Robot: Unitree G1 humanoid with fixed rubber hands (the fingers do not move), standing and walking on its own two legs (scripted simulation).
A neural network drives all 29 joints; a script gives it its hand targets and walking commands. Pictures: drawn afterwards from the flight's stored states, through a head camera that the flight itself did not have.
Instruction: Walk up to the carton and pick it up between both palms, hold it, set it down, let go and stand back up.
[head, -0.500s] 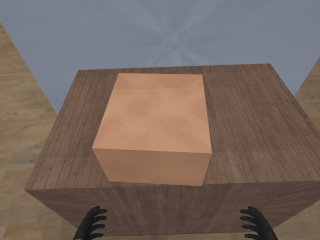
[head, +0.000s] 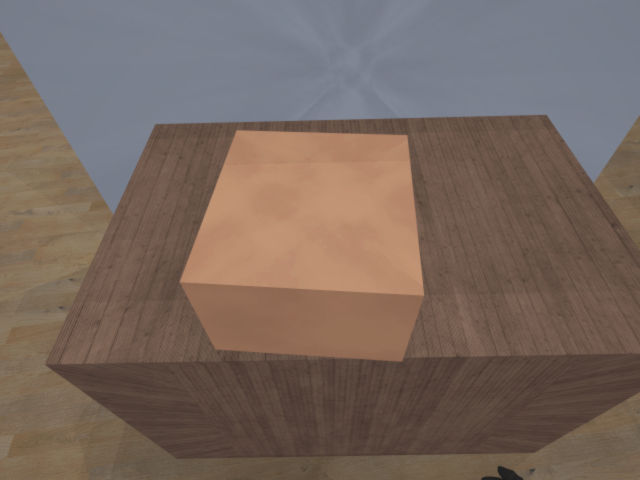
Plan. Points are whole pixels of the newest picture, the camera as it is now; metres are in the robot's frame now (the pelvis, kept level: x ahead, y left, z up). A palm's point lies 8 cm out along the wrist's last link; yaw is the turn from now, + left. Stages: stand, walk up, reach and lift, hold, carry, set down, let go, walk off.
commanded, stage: stand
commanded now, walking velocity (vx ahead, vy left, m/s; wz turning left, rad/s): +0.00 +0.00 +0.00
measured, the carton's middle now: (314, 239) +0.47 +0.05 +0.00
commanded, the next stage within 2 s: none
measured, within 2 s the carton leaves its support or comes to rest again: neither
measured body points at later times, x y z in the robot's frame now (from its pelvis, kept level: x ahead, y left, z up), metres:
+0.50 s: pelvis +0.01 -0.01 +0.01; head +0.04 +0.00 +0.46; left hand +0.05 +0.22 -0.14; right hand +0.04 -0.24 -0.14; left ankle +0.01 +0.13 -0.72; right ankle +0.00 -0.12 -0.72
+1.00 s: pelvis +0.03 +0.00 +0.01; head +0.03 +0.00 +0.46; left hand +0.03 +0.22 -0.15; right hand +0.03 -0.21 -0.15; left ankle +0.01 +0.13 -0.72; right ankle +0.00 -0.12 -0.72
